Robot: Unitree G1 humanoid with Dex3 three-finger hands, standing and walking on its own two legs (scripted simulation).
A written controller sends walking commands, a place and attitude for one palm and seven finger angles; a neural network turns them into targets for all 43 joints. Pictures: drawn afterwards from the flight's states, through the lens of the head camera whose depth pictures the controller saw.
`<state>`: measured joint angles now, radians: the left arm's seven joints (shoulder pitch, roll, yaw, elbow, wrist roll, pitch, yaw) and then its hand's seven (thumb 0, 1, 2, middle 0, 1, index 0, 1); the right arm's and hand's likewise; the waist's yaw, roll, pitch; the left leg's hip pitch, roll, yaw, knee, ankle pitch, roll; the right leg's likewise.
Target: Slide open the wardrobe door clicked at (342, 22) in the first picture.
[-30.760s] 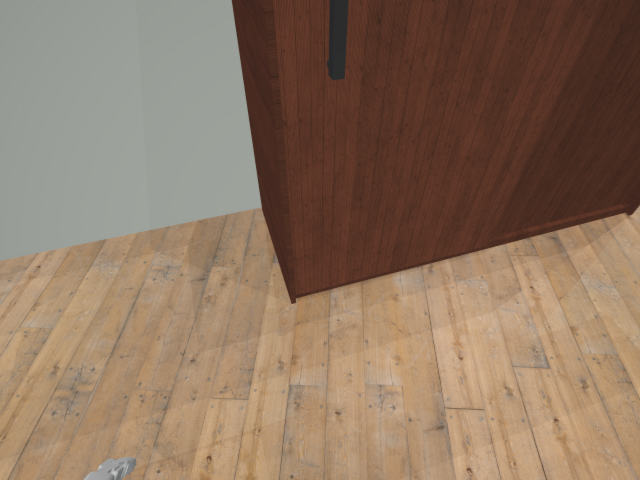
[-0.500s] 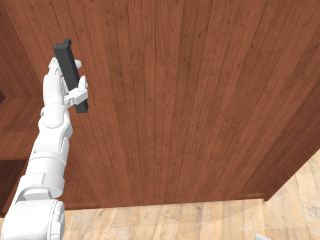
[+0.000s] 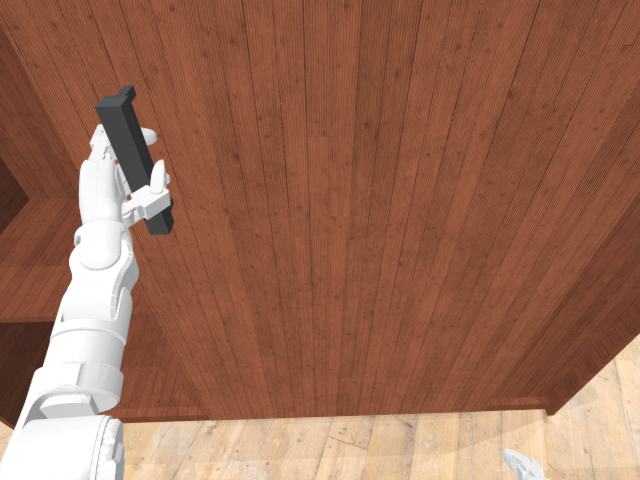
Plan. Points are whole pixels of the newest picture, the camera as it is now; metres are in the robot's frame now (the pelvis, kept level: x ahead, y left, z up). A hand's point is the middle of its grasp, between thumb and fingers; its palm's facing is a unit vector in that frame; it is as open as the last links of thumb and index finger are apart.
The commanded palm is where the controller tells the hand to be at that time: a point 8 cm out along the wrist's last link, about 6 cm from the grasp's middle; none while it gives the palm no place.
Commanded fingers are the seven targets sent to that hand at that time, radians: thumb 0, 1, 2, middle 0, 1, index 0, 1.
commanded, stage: stop walking and hold the door there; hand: left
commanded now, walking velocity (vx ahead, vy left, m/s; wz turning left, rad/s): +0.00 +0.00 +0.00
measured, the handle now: (145, 163) +0.43 +0.26 +0.20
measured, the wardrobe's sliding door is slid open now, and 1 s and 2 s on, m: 0.57 0.57 0.57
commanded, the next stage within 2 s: loosen the grip on the handle in 0.26 s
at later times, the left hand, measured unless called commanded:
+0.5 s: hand (148, 187) +0.39 +0.24 +0.20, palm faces +0.29 -0.95 -0.06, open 7.3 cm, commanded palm +0.35 +0.27 +0.18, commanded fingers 0.00 -0.07 0.43 -0.45 -1.40 -0.45 -1.40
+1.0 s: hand (149, 193) +0.39 +0.24 +0.19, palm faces +0.33 -0.94 -0.12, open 14.5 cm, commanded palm +0.37 +0.28 +0.18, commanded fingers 0.00 -0.55 0.20 -0.25 -1.15 -0.25 -1.15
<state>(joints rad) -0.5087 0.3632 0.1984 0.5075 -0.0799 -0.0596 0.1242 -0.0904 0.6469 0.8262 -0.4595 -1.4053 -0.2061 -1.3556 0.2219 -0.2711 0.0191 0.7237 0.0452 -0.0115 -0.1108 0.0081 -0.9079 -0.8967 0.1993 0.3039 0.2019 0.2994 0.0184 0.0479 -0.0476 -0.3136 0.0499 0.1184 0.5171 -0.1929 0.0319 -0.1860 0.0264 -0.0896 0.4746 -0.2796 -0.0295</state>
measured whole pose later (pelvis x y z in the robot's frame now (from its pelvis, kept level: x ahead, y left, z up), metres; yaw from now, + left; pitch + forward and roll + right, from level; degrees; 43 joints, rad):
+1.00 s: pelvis -0.03 +0.00 -0.01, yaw -2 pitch +1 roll -1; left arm -0.60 0.44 0.31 0.64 -0.07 -0.18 0.04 -0.01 -0.54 0.21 -0.38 -1.29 -0.26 -1.18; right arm 0.34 -0.27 0.02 0.76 0.03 -0.14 -0.09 0.01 -0.91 -0.90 0.20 0.30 0.20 0.30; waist -0.02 0.01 -0.01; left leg -0.42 0.00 0.03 0.59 -0.18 0.04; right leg -0.32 0.04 -0.07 0.59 -0.29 -0.04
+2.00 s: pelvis +0.00 +0.01 -0.01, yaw -2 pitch +2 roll -2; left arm -0.32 0.55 0.52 0.47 -0.22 -0.10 -0.23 -0.01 -0.56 0.20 -0.27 -1.16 -0.27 -1.15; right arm 0.31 -0.28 0.03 0.69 0.07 -0.10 -0.15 0.01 -0.91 -0.90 0.20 0.30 0.20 0.30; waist 0.00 0.02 -0.06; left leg -0.43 0.01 0.04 0.63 -0.24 0.05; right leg -0.31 0.04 -0.06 0.58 -0.31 -0.03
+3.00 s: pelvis -0.01 -0.01 +0.00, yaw -1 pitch -5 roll -1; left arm 0.10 0.45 0.51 -0.07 -0.38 0.25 -0.30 -0.01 -0.55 0.20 -0.26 -1.15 -0.26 -1.15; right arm 0.23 -0.28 0.06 0.64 0.09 -0.20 -0.13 0.01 -0.91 -0.90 0.20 0.30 0.20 0.30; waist 0.06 0.05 -0.05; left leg -0.24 -0.01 0.01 0.53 -0.20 0.03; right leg -0.12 0.04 -0.08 0.48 -0.28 -0.04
